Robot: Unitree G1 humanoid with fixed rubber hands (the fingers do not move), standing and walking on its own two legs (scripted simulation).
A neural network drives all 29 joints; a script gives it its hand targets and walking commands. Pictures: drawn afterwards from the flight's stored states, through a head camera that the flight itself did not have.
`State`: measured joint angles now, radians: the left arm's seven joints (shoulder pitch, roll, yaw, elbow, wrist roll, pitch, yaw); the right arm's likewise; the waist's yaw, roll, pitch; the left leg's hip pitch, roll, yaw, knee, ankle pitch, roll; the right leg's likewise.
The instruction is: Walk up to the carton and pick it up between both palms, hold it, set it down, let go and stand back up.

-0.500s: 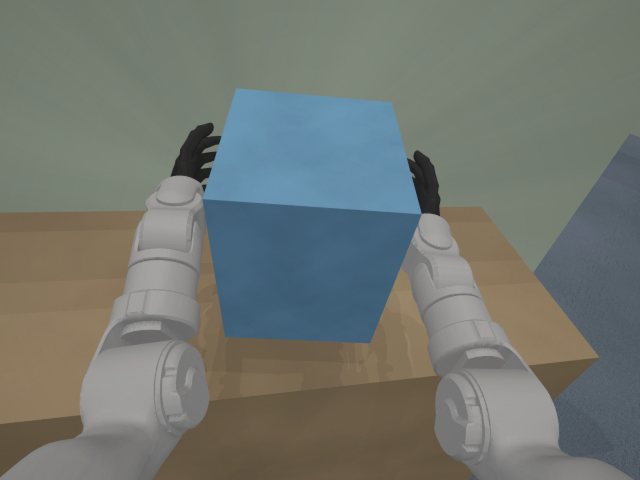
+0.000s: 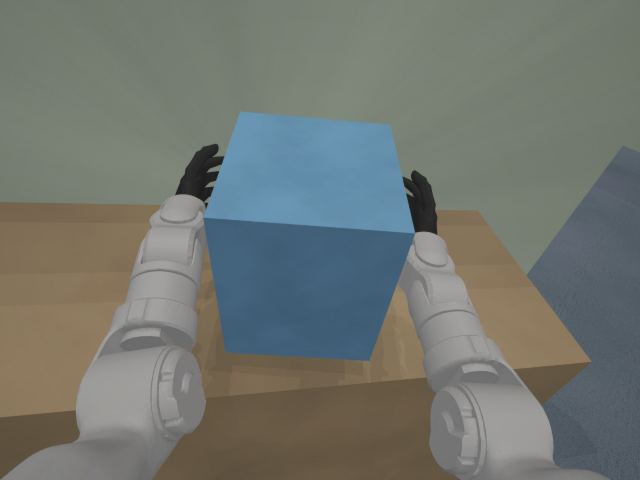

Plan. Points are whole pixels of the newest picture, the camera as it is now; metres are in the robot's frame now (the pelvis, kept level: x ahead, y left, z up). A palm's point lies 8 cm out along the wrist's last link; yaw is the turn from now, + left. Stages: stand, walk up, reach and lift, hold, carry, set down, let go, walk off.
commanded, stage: set down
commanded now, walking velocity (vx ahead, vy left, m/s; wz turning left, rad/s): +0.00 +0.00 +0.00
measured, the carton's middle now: (306, 240) +0.40 +0.00 +0.12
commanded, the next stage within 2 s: none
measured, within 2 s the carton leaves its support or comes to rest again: rests again in 1.02 s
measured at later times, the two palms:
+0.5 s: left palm (201, 210) +0.43 +0.14 +0.14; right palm (414, 248) +0.39 -0.15 +0.13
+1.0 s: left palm (201, 223) +0.43 +0.14 +0.12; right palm (410, 260) +0.38 -0.15 +0.11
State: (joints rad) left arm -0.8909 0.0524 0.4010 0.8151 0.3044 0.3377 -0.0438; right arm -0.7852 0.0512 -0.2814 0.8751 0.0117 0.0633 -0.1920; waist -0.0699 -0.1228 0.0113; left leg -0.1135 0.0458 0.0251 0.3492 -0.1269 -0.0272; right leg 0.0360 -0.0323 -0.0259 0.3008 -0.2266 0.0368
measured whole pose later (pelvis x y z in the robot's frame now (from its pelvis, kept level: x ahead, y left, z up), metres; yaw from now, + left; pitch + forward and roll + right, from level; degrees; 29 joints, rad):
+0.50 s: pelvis +0.01 +0.00 +0.00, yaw +0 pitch -4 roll +0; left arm -0.88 0.05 0.40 0.87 0.30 0.27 -0.06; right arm -0.73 0.08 -0.30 0.88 -0.04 0.01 -0.20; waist -0.07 -0.10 0.01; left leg -0.14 0.05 0.03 0.35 -0.13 -0.03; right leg 0.00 -0.03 -0.03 0.30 -0.23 0.04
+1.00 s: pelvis +0.01 +0.00 +0.00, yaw +0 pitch -4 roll +0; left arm -0.84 0.05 0.41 0.89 0.30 0.21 -0.07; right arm -0.69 0.10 -0.32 0.88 -0.10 -0.02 -0.20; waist -0.07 -0.10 0.02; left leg -0.15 0.05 0.03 0.35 -0.13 -0.03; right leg 0.00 -0.03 -0.03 0.30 -0.23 0.04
